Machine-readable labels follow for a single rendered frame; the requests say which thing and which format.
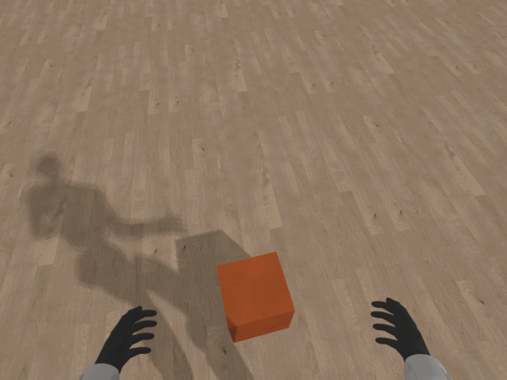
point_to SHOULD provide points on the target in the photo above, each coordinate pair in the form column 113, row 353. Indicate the robot left hand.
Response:
column 116, row 350

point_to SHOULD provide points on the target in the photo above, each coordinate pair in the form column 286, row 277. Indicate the carton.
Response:
column 255, row 296

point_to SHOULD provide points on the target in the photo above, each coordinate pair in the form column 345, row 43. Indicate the left robot forearm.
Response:
column 100, row 371

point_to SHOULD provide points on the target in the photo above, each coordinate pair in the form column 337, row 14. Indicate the robot right hand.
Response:
column 409, row 339

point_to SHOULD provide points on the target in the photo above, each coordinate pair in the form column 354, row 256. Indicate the right robot forearm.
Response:
column 424, row 367

